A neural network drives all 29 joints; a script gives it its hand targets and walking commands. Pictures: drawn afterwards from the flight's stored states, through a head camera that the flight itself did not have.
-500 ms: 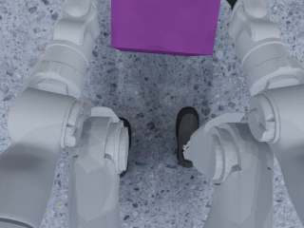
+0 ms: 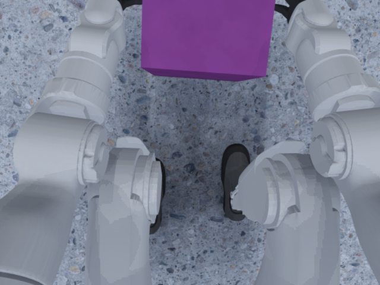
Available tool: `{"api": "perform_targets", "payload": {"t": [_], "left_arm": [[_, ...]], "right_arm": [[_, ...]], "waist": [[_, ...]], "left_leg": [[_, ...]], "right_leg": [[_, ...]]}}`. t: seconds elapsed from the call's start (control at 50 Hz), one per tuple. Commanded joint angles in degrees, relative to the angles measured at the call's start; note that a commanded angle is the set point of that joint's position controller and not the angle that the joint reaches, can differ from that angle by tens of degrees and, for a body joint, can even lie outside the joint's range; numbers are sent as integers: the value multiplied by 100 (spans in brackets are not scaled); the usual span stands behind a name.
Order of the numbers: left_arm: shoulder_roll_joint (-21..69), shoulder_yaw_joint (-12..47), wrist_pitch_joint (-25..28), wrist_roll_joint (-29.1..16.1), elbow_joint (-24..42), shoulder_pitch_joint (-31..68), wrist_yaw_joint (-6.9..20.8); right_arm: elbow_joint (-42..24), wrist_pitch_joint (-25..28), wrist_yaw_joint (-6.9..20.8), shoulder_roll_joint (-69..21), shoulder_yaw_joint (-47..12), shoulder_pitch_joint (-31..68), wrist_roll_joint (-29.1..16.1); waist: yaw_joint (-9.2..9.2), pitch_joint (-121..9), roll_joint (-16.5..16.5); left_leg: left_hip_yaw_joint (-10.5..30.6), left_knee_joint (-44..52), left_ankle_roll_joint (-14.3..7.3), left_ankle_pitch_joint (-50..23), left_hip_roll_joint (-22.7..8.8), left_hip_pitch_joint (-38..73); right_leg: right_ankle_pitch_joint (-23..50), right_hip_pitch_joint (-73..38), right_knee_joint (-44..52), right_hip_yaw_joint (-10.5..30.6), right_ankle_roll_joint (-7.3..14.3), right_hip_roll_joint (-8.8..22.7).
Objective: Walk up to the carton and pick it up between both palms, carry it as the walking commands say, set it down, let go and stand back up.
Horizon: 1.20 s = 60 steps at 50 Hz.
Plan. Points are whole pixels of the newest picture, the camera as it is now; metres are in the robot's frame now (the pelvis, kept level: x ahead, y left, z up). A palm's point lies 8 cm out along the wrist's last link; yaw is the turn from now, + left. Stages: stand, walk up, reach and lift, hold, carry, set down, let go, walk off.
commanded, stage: reach and lift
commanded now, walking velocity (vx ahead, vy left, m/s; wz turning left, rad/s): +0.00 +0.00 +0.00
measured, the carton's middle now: (203, 22) +0.53 -0.02 -0.24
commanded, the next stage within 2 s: none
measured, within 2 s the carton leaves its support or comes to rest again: leaves its support in 0.20 s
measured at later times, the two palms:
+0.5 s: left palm out of the picture +0.53 +0.14 -0.13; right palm out of the picture +0.54 -0.15 -0.11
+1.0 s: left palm out of the picture +0.53 +0.12 -0.08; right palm out of the picture +0.54 -0.15 -0.07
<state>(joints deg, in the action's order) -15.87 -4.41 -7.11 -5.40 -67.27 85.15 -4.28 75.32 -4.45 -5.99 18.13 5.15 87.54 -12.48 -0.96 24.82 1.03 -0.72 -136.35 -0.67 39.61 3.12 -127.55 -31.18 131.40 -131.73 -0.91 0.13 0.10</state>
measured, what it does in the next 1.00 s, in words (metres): rises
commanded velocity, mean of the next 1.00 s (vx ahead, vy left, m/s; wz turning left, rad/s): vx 0.00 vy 0.00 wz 0.00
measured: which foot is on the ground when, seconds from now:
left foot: down 0.00-1.00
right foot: down 0.00-1.00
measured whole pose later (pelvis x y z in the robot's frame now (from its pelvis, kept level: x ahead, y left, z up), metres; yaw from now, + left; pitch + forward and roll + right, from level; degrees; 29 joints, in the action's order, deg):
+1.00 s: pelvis -0.02 -0.01 +0.06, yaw +1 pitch +26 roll +3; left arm -11.2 -13.5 -17.2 -0.4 -44.5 79.9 -15.5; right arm 48.9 -15.7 -20.0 8.5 15.4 84.9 -2.1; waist -2.1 29.9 3.2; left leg -1.2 -125.2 1.4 37.4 2.9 -114.3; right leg -29.2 119.7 -122.6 2.4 -0.9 -4.3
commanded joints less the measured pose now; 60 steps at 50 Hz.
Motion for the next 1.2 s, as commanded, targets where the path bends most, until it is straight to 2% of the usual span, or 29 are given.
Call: {"api": "perform_targets", "payload": {"t": [0.0, 0.04, 0.12, 0.18, 0.22, 0.24, 0.26, 0.28, 0.32, 0.36, 0.42, 0.48, 0.56, 0.6, 0.64, 0.68, 0.74, 0.82, 0.86, 0.92, 0.94, 0.98, 1.06, 1.12, 1.14, 1.16, 1.18], "left_arm": [[5504, 1254, 167, -350, 1323, 2630, 1427], [5547, 1393, 193, -454, 1574, 2803, 1396], [5664, 1609, 201, -673, 1957, 3079, 1278], [5766, 1842, 192, -883, 2414, 3493, 1187], [5759, 2046, 174, -1001, 2862, 3942, 1116], [5781, 2106, 132, -1032, 3012, 4120, 1099], [5824, 1988, 73, -946, 2656, 4162, 1132], [5874, 1941, 46, -947, 2580, 4247, 1159], [5773, 1937, 13, -960, 2817, 4530, 1218], [5780, 1944, -8, -1038, 2974, 4901, 1272], [5642, 1853, -48, -1058, 3033, 5151, 1315], [5650, 1858, -136, -1021, 3217, 5298, 1309], [5666, 1663, -312, -738, 3105, 5081, 1302], [5682, 1433, -400, -487, 2860, 4801, 1313], [5755, 1265, -462, -303, 2716, 4559, 1338], [5796, 1216, -489, -187, 2869, 4478, 1350], [5951, 1337, -498, -232, 3332, 4472, 1341], [6141, 1665, -552, -463, 3806, 4287, 1364], [6138, 1702, -617, -446, 3733, 4071, 1417], [6146, 1768, -699, -291, 3583, 3753, 1528], [6056, 1771, -720, -218, 3543, 3747, 1556], [6103, 1985, -733, -218, 3807, 3827, 1559], [5989, 2256, -769, -441, 4487, 4487, 1463], [5940, 2235, -813, -437, 4441, 4750, 1366], [5936, 2131, -840, -373, 4225, 4813, 1354], [6030, 2120, -875, -352, 4119, 4752, 1337], [6064, 1991, -922, -285, 3877, 4729, 1339]], "right_arm": [[-1694, 133, 1452, -5689, -907, 2571, -214], [-1917, 146, 1416, -5764, -1061, 2732, -319], [-2403, 153, 1301, -5918, -1252, 2959, -501], [-2776, 103, 1210, -5950, -1308, 3199, -571], [-2980, 17, 1169, -6017, -1290, 3345, -623], [-3037, -46, 1150, -6063, -1277, 3373, -596], [-2566, -142, 1183, -6056, -1082, 3292, -435], [-2443, -188, 1195, -6118, -993, 3223, -346], [-2383, -284, 1229, -6287, -899, 3160, -226], [-2405, -390, 1247, -6367, -767, 3261, -64], [-2509, -546, 1257, -6614, -726, 3253, 119], [-2760, -685, 1287, -6730, -795, 3326, 164], [-2785, -894, 1439, -6887, -847, 3341, 178], [-2734, -969, 1528, -6950, -877, 3353, 204], [-2733, -1000, 1597, -6984, -894, 3323, 266], [-2941, -1006, 1626, -7050, -1028, 3379, 223], [-3258, -1011, 1564, -7207, -1269, 3280, 141], [-3914, -1004, 1349, -7310, -1581, 3195, 36], [-3741, -1059, 1272, -7424, -1550, 2859, 123], [-3380, -1150, 1240, -7593, -1440, 2286, 370], [-3225, -1181, 1251, -7586, -1376, 2158, 448], [-3375, -1210, 1264, -7641, -1482, 2106, 387], [-3993, -1232, 1207, -7512, -1703, 2680, 183], [-4139, -1245, 1161, -7329, -1704, 3205, 142], [-3944, -1257, 1161, -7239, -1581, 3285, 235], [-4119, -1250, 1169, -7154, -1623, 3466, 243], [-4020, -1271, 1183, -7038, -1557, 3597, 334]], "waist": [[-36, -6285, -527], [-47, -6903, -415], [-35, -8077, -473], [-184, -9143, -533], [-279, -9928, -699], [-381, -10275, -724], [-463, -9578, -787], [-468, -9297, -830], [-454, -9235, -739], [-535, -9398, -684], [-472, -9674, -520], [-400, -10164, -428], [-70, -10217, -376], [184, -10064, -305], [288, -10034, -238], [410, -10524, -161], [431, -11605, -1], [336, -12767, 205], [323, -12670, 223], [239, -12201, 143], [274, -11980, 49], [275, -12223, -135], [254, -12858, -317], [299, -12572, -364], [257, -12195, -370], [236, -12176, -374], [172, -11850, -339]], "left_leg": [[1, 1460, -75, -2750, 478, 2439], [5, 1421, -62, -2955, 479, 2638], [-52, 1436, -8, -3312, 513, 3187], [-63, 1491, 39, -3449, 521, 3820], [-61, 1549, 78, -3501, 494, 4405], [-74, 1588, 102, -3419, 484, 4607], [-112, 1660, 109, -2934, 445, 4276], [-156, 1686, 111, -2829, 452, 4083], [-135, 1768, 88, -2519, 453, 3859], [-161, 1818, 112, -2296, 459, 3770], [-270, 1879, 109, -2136, 495, 3570], [-293, 1993, 115, -2085, 459, 3824], [-329, 2193, 76, -1857, 434, 3908], [-331, 2297, 33, -1757, 423, 3863], [-332, 2327, 6, -1754, 410, 3834], [-331, 2334, -8, -1984, 416, 4013], [-364, 2272, 15, -2571, 430, 4311], [-473, 2247, 70, -3168, 486, 4374], [-512, 2322, 105, -3116, 518, 4049], [-502, 2492, 102, -2832, 530, 3676], [-510, 2530, 103, -2716, 529, 3596], [-505, 2583, 115, -2808, 545, 3858], [-480, 2657, 102, -2789, 567, 4411], [-427, 2801, 66, -2445, 573, 4594], [-402, 2869, 64, -2135, 564, 4435], [-388, 2904, 54, -1986, 562, 4533], [-366, 2954, 37, -1647, 556, 4375]], "right_leg": [[2411, -3363, 667, -91, 95, -742], [2666, -3679, 642, -119, 77, -755], [3022, -4147, 656, -179, 41, -788], [3080, -4472, 702, -240, 37, -798], [3030, -4596, 737, -286, 36, -809], [2960, -4778, 801, -305, 45, -820], [2465, -4351, 884, -340, 79, -774], [2434, -4366, 939, -362, 83, -751], [2227, -4373, 1019, -325, 96, -741], [2069, -4527, 1068, -329, 123, -697], [1978, -4945, 1197, -281, 91, -690], [1946, -5109, 1274, -334, 65, -684], [1635, -4907, 1354, -390, 25, -702], [1444, -4675, 1398, -404, -9, -711], [1359, -4531, 1437, -391, -23, -739], [1568, -4691, 1429, -400, -60, -772], [2208, -5320, 1434, -379, -86, -831], [3119, -6497, 1514, -309, -123, -889], [3278, -6720, 1591, -256, -108, -893], [3211, -6619, 1725, -199, -95, -911], [3083, -6450, 1764, -153, -79, -911], [3145, -6487, 1835, -110, -70, -917], [3023, -6750, 1938, -96, -40, -873], [2471, -6434, 2106, -127, -39, -836], [2159, -6227, 2178, -146, -4, -810], [1960, -6145, 2207, -192, -18, -810], [1609, -5976, 2274, -208, -9, -790]]}}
